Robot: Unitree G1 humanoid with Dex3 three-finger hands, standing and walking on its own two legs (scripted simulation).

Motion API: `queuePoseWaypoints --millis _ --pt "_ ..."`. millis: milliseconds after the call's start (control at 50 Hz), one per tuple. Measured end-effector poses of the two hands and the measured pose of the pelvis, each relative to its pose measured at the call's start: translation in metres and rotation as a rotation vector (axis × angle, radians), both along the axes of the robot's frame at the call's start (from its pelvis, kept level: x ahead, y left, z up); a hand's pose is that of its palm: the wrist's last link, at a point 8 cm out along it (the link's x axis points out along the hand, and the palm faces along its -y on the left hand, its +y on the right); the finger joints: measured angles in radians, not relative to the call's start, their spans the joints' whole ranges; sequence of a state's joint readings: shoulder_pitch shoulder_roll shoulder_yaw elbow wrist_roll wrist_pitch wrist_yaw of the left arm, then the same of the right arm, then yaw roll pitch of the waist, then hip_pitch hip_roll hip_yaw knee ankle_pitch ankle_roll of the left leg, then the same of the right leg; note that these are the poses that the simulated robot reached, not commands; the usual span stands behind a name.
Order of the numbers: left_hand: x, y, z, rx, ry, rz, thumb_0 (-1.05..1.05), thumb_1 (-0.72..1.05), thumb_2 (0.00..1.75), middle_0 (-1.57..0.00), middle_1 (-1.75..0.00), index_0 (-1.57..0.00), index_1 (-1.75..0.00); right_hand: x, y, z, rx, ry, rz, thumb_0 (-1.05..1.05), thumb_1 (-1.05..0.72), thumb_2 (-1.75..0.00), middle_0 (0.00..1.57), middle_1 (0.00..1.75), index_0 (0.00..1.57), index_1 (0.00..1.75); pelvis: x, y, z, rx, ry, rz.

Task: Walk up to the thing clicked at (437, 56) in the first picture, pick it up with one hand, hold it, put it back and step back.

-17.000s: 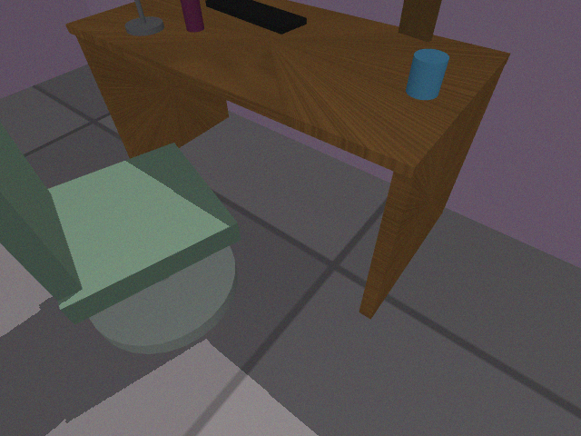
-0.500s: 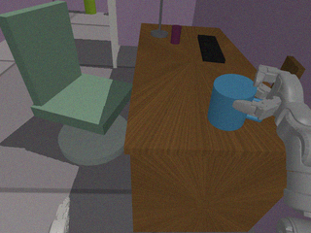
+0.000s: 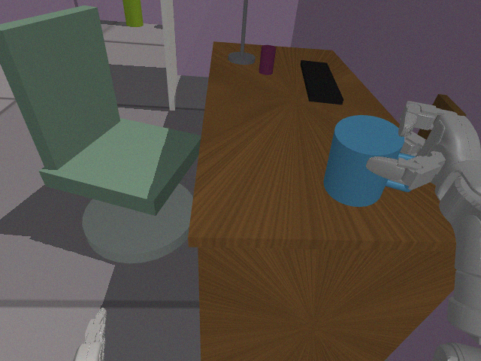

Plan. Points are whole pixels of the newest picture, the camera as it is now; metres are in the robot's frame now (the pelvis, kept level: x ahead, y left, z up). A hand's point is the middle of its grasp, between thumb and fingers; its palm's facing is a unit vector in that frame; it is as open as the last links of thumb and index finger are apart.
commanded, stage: hold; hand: right
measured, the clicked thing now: (371, 164) +0.34 -0.15 +0.23
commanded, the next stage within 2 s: none
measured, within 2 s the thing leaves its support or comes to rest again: neither
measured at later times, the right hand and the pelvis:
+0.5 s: hand (403, 147) +0.33 -0.18 +0.27, palm faces +0.11 +0.99 -0.04, open 7.8 cm; pelvis +0.00 +0.00 +0.00, yaw +0 degrees
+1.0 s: hand (400, 149) +0.33 -0.17 +0.27, palm faces +0.11 +0.99 -0.04, open 7.8 cm; pelvis +0.00 +0.00 +0.00, yaw +0 degrees
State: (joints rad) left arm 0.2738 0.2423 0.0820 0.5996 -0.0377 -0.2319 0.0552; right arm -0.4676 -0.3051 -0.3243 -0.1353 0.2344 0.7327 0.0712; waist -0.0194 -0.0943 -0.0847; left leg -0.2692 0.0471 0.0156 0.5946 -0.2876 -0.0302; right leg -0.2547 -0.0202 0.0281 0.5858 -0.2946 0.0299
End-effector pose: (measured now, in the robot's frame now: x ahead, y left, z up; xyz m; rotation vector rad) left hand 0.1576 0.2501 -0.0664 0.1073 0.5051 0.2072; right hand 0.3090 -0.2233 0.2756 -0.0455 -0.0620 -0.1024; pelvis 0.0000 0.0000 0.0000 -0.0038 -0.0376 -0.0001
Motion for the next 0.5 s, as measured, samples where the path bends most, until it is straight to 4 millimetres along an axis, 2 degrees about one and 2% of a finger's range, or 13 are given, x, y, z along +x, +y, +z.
queuePoseWaypoints --millis 240,500 --pt "0.0034 -0.0012 -0.0018 0.007 0.01 -0.014 -0.01 -0.54 0.05 -0.04 -0.04 -0.05 -0.05 -0.0096 -0.0037 -0.0018 -0.005 -0.002 -0.014 -0.01 0.54 -0.91 0.59 1.07 1.28 1.41 0.0011 0.0007 -0.0003 0.001 -0.004 -0.007" --pt "0.0029 -0.003 0.0028 0.007 -0.021 -0.01 -0.01 -0.53 0.05 -0.04 -0.05 -0.05 -0.05 -0.0064 -0.0056 -0.0013 -0.002 -0.003 -0.011 -0.01 0.55 -0.92 0.6 1.07 1.28 1.41 0.0004 -0.0011 -0.0003 0.002 -0.003 -0.002"
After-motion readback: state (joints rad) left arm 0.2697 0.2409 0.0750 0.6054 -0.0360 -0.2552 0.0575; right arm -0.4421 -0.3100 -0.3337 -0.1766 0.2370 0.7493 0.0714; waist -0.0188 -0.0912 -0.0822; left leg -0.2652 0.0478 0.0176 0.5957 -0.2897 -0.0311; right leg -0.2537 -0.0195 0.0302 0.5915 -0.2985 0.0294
